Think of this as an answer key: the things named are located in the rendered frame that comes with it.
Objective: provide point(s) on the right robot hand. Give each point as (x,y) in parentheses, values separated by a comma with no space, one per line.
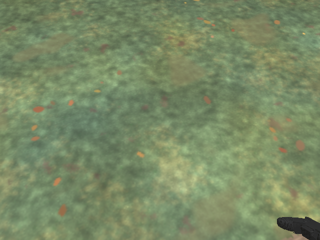
(308,227)

